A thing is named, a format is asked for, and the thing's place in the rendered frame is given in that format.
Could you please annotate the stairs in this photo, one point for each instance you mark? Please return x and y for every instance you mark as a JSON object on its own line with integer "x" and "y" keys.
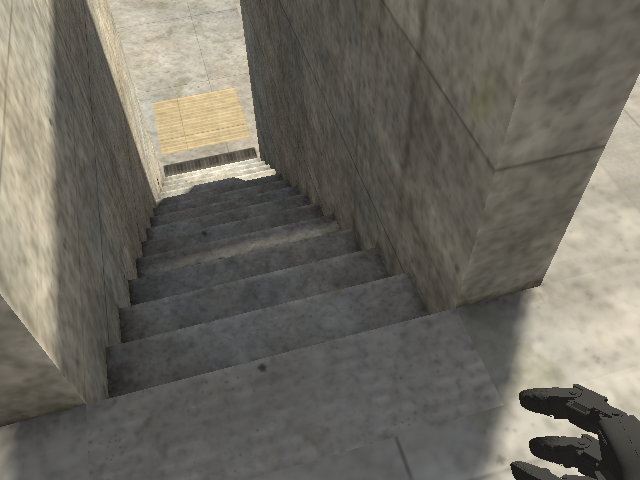
{"x": 238, "y": 266}

